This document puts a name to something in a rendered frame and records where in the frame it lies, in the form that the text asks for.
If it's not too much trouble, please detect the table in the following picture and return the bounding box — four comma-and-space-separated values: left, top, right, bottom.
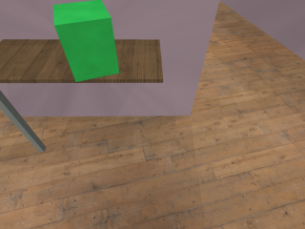
0, 39, 163, 152

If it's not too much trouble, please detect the carton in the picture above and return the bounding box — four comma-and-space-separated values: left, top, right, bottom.
53, 0, 119, 82

